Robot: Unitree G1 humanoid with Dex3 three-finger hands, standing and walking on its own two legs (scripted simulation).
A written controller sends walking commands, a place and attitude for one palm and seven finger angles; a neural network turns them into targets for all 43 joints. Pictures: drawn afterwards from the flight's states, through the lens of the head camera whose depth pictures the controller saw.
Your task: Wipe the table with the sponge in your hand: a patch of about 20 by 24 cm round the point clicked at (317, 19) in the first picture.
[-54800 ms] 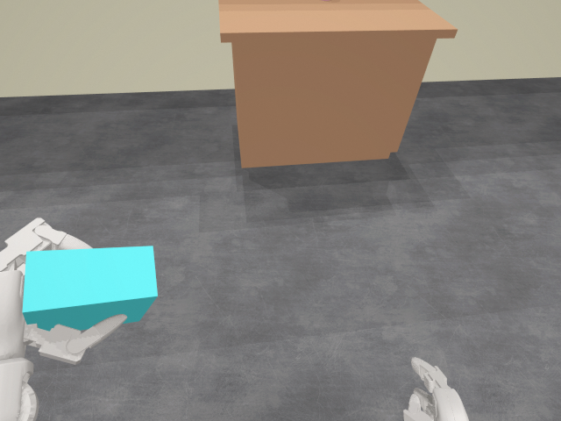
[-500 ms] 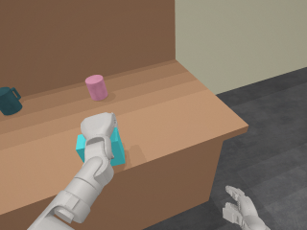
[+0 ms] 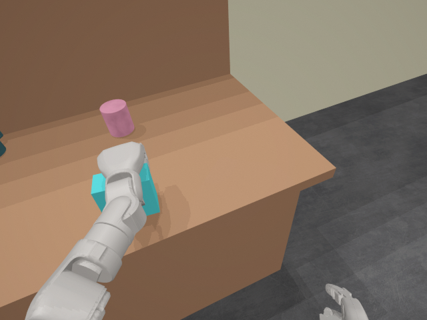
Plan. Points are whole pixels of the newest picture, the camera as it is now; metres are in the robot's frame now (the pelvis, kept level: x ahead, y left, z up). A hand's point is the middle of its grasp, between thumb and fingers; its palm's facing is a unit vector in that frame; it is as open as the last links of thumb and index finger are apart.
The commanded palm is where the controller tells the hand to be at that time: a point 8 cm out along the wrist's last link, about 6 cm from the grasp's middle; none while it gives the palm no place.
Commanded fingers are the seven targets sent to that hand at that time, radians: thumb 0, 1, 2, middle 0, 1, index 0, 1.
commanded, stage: wipe forward along the third lane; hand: left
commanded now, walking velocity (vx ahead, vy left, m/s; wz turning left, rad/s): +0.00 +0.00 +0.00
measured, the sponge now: (130, 199) +0.36 +0.22 +0.03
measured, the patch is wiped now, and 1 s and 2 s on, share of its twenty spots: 0.90 0.90 0.95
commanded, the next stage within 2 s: wipe back along the third lane in 0.92 s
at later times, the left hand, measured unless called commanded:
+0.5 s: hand (127, 162) +0.43 +0.23 +0.08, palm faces -0.06 -0.06 -1.00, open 9.8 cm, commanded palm +0.41 +0.23 +0.12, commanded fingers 0.00 0.10 1.30 -1.20 -1.60 -1.20 -1.60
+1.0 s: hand (121, 148) +0.47 +0.26 +0.08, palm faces -0.09 -0.03 -1.00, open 9.8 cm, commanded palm +0.46 +0.25 +0.13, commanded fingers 0.00 0.10 1.30 -1.20 -1.60 -1.20 -1.60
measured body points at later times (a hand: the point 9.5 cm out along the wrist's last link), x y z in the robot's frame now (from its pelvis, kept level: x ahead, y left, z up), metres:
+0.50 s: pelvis +0.01 +0.02 +0.00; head +0.01 -0.01 +0.45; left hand +0.42 +0.23 +0.14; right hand +0.15 -0.23 -0.13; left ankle +0.01 +0.14 -0.74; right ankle +0.01 -0.06 -0.74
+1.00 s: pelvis +0.01 +0.04 +0.00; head +0.05 +0.02 +0.45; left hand +0.47 +0.26 +0.14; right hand +0.11 -0.22 -0.14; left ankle +0.01 +0.14 -0.74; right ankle +0.01 -0.06 -0.74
